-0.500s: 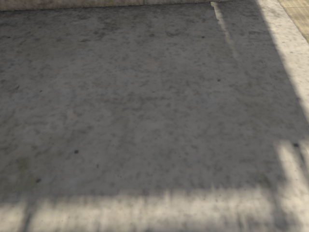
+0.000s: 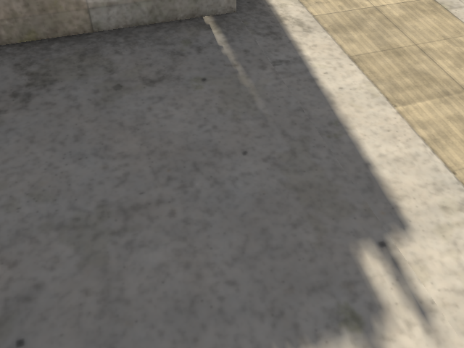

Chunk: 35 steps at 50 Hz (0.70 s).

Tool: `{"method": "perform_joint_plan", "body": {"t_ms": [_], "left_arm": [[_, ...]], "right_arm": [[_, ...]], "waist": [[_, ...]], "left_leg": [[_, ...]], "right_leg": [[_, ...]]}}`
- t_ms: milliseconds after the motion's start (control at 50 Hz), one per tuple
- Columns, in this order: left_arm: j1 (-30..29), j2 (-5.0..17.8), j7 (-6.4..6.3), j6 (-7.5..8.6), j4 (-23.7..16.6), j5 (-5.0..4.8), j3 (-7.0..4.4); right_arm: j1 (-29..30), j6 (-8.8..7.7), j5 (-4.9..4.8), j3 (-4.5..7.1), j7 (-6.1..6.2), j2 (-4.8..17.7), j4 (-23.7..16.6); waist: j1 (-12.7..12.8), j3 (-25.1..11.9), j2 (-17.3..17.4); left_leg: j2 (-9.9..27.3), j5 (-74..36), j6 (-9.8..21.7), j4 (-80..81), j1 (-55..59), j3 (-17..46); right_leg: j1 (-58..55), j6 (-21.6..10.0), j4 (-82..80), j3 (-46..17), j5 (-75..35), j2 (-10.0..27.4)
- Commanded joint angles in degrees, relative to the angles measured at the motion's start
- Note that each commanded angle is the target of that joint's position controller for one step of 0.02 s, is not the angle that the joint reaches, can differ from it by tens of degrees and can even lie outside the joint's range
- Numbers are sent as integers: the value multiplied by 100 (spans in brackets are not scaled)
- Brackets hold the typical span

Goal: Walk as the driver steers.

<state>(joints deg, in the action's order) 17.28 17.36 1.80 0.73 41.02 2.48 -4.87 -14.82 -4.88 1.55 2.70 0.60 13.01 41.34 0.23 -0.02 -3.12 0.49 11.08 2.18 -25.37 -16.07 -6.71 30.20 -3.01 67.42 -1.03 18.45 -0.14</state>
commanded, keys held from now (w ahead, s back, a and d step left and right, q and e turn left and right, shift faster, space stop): w+e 0.64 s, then w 0.08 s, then w+q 0.28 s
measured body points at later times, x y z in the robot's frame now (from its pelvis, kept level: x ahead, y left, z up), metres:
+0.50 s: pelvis +0.26 -0.08 -0.01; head +0.29 -0.10 +0.44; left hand +0.46 +0.14 -0.11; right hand +0.27 -0.36 -0.13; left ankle +0.25 +0.09 -0.65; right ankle +0.27 -0.14 -0.74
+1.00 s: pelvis +0.57 -0.13 +0.00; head +0.60 -0.13 +0.45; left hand +0.76 +0.07 -0.13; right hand +0.54 -0.42 -0.11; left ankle +0.64 -0.08 -0.74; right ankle +0.45 -0.21 -0.65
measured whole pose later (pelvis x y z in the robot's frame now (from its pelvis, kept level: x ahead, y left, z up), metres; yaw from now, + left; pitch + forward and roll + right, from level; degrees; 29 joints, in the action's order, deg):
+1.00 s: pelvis +0.57 -0.13 +0.00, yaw -23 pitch +1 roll +0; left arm 16.4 16.3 1.0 3.3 43.1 2.7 -2.2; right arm -17.0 -2.7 0.6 2.9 -1.4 15.0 44.8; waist -0.1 1.8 -2.3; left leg -4.2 10.1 4.6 -26.5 -16.9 -0.8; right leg 22.9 -3.0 64.8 -1.1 18.2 -1.2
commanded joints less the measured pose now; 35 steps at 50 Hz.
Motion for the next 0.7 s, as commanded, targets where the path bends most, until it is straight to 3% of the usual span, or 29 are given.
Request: {"method": "perform_joint_plan", "body": {"t_ms": [20, 140, 240, 280, 300, 320, 340, 360, 380, 400, 420, 440, 460, 500, 540, 600, 700], "left_arm": [[81, 42, 113, -92, -385, 55, 18], [-1000, -63, 204, -74, -647, -34, 129], [-1796, -64, 311, -28, -941, -34, 172], [-1750, -14, 278, -21, -985, 14, 140], [-1504, 44, 232, -10, -941, 39, 101], [-856, 132, 174, 35, -770, 64, 35], [220, 328, 89, 87, -423, 108, -83], [821, 1006, -9, 94, -386, 116, -277], [638, 1396, -84, 57, -550, -137, -364], [725, 1270, -131, 9, -453, -161, -345], [553, 1030, -188, 17, -320, -170, -274], [305, 751, -206, 43, -298, -172, -186], [43, 581, -206, 76, -316, -208, -117], [-149, 433, -164, 179, -352, -222, -40], [4, 543, -136, 239, -240, -213, -59], [351, 618, -118, 257, -94, -220, -79], [829, 668, -134, 305, 95, -207, -83]], "right_arm": [[-241, -181, -49, 123, -27, 581, -111], [-551, -142, -23, 166, -59, 761, 216], [-1025, -19, -19, 245, -7, 1020, 466], [-1148, 69, -30, 266, 23, 1150, 567], [-1178, 110, -29, 284, 41, 1261, 605], [-1157, 159, -42, 289, 53, 1337, 620], [-1084, 181, -50, 261, 58, 1289, 545], [-1135, 156, -129, 134, -13, 832, 141], [-729, 95, -26, 157, -99, 780, -241], [3, 85, -7, 201, -127, 973, -432], [34, 24, -84, 123, -137, 793, -447], [-119, 9, -63, 104, -124, 743, -352], [-276, 83, 38, 108, -121, 753, -304], [-534, 279, 150, 107, -149, 750, -175], [-329, 364, 131, 86, -173, 671, -210], [493, 363, 102, 42, -187, 603, -433], [1417, 273, 27, -22, -250, 571, -640]], "waist": [[94, -44, 865], [-85, 298, 752], [-388, 534, 762], [-347, 424, 833], [-219, 223, 929], [100, -158, 887], [600, -801, 583], [751, -1589, -488], [567, -1877, -1011], [767, -1263, -194], [517, -644, -42], [205, -293, 216], [-61, -145, 196], [-263, -221, 72], [-256, -125, 95], [-15, 178, 33], [378, 231, -50]], "left_leg": [[1570, -742, 714, 1559, 533, 1222], [1409, -1000, 573, 1690, 762, 128], [1565, -1556, 435, 1481, 1484, -369], [1606, -3014, 368, 873, 1854, -596], [1612, -4121, 333, 274, 1963, -723], [1565, -4732, 297, -740, 1867, -864], [1424, -4178, 147, -2169, 1150, -985], [1049, -1547, -143, -4170, -876, -993], [-19, 2037, -387, -5544, -2451, -62], [245, 1565, -328, -5626, -3131, 665], [486, 1063, -279, -5254, -3073, 692], [670, 853, -257, -4652, -2657, 727], [737, 855, -300, -4341, -2256, 768], [718, 843, -397, -4056, -1820, 734], [662, 551, -478, -3649, -1903, 673], [622, -212, -551, -2718, -2248, 673], [382, -1102, -436, -1355, -2083, 629]], "right_leg": [[801, 109, -12, -262, -462, 364], [946, 85, -1602, -14, -1665, 483], [617, -227, -2776, 610, -1222, 369], [245, -429, -3039, 873, -565, 69], [-167, -547, -3109, 997, -226, -191], [-952, -693, -3334, 1038, -128, -485], [-2440, -881, -3645, 783, -317, -553], [-4314, -1420, -3960, -1548, 1045, 1023], [-4806, -1967, -5013, -4428, 389, 2054], [-4660, -1833, -5119, -3721, -373, 1866], [-3946, -1683, -5037, -2863, -1184, 1729], [-3194, -1411, -5079, -2263, -1836, 1394], [-2625, -1282, -5159, -1870, -2178, 1109], [-2143, -1303, -5298, -1543, -2503, 845], [-1927, -1351, -5474, -1430, -2382, 704], [-1955, -1282, -5630, -1461, -2031, 598], [-2496, -1076, -5380, -1464, -2434, 651]]}}
Keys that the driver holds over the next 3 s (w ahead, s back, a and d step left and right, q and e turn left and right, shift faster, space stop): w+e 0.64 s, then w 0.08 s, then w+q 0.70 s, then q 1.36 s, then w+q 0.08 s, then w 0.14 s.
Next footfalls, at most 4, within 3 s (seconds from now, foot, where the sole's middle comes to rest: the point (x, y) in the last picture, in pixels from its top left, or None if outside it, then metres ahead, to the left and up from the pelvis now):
0.34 right None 0.31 -0.15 -0.78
0.84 left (264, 291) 0.67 -0.10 -0.78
1.34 right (341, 238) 0.88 -0.37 -0.78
1.80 left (279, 191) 1.07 -0.17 -0.78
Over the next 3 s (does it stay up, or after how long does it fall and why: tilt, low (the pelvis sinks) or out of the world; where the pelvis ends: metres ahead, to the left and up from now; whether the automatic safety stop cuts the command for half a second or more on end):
stays up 0.98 -0.25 0.01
